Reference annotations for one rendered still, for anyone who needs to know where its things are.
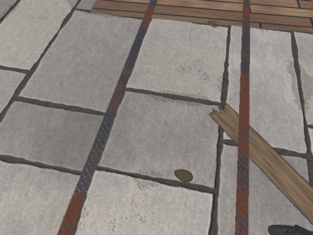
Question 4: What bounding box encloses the right robot hand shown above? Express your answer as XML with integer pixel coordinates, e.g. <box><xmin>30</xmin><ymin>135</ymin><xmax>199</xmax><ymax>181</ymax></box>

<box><xmin>268</xmin><ymin>224</ymin><xmax>312</xmax><ymax>235</ymax></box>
